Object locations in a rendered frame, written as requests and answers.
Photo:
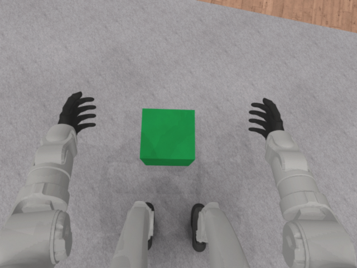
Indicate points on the left robot forearm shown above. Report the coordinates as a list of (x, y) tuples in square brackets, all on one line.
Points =
[(47, 183)]

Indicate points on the robot left foot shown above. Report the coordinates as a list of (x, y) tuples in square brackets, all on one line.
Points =
[(150, 241)]

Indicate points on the right robot forearm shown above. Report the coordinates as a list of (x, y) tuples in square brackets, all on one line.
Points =
[(298, 191)]

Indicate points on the robot left hand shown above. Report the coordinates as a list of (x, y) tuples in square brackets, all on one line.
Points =
[(70, 112)]

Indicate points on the robot left shin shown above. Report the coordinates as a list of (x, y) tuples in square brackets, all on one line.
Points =
[(140, 204)]

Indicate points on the carton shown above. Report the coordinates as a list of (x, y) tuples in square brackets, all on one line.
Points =
[(167, 137)]

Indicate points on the right robot upper arm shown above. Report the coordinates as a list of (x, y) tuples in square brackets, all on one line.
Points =
[(316, 244)]

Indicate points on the left robot upper arm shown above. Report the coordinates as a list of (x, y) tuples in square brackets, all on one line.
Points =
[(36, 239)]

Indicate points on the robot right hand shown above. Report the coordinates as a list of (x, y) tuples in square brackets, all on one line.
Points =
[(272, 118)]

